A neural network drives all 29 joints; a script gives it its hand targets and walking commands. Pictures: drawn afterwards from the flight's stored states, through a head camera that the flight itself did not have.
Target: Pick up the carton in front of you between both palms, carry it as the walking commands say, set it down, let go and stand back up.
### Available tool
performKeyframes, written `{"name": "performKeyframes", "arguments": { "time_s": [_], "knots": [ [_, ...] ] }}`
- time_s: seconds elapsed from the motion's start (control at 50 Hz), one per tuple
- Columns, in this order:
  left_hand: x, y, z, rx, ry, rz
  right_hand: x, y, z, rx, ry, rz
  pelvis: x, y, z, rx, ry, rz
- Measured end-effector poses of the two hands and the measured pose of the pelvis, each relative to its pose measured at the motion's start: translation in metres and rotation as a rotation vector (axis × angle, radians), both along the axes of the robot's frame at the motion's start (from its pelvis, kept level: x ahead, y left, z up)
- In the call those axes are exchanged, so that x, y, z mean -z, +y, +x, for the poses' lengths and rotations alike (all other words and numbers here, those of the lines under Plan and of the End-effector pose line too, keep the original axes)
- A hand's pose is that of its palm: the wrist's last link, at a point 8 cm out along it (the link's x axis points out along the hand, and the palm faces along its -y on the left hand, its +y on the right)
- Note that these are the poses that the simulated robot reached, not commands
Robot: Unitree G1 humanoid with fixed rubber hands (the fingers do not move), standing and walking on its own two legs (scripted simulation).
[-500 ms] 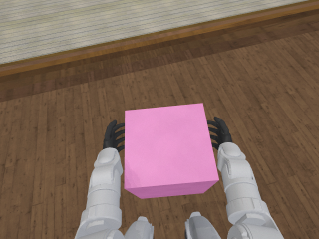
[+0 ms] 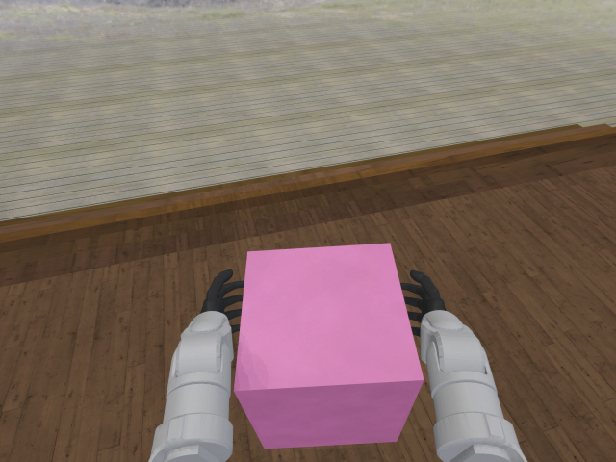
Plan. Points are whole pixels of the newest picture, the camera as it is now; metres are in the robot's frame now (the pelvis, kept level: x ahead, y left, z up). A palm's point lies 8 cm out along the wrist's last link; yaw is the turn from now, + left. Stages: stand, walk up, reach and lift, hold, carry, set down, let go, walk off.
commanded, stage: reach and lift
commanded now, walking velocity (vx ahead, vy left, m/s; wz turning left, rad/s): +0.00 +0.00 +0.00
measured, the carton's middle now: (324, 350) +0.30 +0.00 -0.05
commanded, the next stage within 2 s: hold in 0.86 s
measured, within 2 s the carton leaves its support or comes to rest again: neither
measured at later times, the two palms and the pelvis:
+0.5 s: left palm (217, 317) +0.30 +0.15 +0.04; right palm (436, 315) +0.30 -0.15 +0.04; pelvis +0.00 -0.01 +0.00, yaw +0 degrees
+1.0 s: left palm (211, 313) +0.29 +0.15 +0.05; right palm (437, 311) +0.29 -0.15 +0.05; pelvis +0.01 +0.00 +0.01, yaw +1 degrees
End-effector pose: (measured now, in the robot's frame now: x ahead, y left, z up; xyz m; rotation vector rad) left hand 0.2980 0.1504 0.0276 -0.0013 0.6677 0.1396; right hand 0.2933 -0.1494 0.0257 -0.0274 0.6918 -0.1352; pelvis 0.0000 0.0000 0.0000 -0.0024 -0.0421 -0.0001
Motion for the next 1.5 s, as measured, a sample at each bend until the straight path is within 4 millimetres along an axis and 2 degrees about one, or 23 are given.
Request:
{"name": "performKeyframes", "arguments": {
  "time_s": [0.3, 0.44, 0.78, 0.9, 1.08, 1.32, 1.5],
  "knots": [
    [-0.001, -0.004, -0.003, 0.009, -0.001, 0.002, -0.001, -0.004, -0.005, -0.001, 0.0, -0.011, -0.001, -0.001, -0.007, 0.004, -0.028, 0.003],
    [-0.011, -0.004, -0.001, -0.002, -0.018, 0.009, -0.01, -0.004, 0.002, -0.016, -0.018, -0.005, -0.003, -0.006, -0.002, -0.005, -0.035, 0.001],
    [-0.015, -0.006, -0.001, 0.016, -0.009, 0.028, -0.015, -0.005, 0.002, -0.031, -0.008, -0.025, -0.007, -0.009, 0.008, -0.01, -0.046, -0.001],
    [-0.017, -0.002, -0.002, 0.005, -0.011, 0.018, -0.019, -0.002, 0.003, -0.031, -0.01, -0.027, -0.006, -0.007, 0.007, -0.013, -0.057, -0.002],
    [-0.033, -0.001, -0.005, 0.01, -0.034, 0.019, -0.032, 0.0, -0.004, -0.021, -0.033, -0.017, -0.007, -0.003, 0.006, -0.012, -0.081, -0.003],
    [-0.032, -0.002, -0.007, -0.002, -0.018, -0.002, -0.031, -0.001, -0.007, -0.007, -0.018, 0.0, -0.004, -0.002, -0.004, -0.003, -0.099, 0.001],
    [-0.033, -0.004, -0.006, -0.002, -0.024, 0.004, -0.033, -0.004, -0.004, -0.013, -0.024, -0.006, -0.005, -0.006, -0.003, -0.005, -0.095, 0.002]
  ]
}}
